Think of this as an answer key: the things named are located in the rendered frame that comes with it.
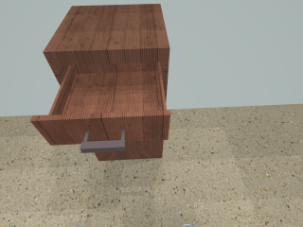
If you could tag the drawer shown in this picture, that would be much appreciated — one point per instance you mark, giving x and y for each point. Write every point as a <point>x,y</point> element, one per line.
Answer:
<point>105,99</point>

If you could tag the cabinet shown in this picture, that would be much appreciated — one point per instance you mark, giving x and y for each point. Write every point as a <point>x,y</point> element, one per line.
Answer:
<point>109,34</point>

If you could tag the handle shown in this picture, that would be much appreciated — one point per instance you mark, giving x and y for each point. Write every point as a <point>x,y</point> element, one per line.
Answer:
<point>103,146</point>

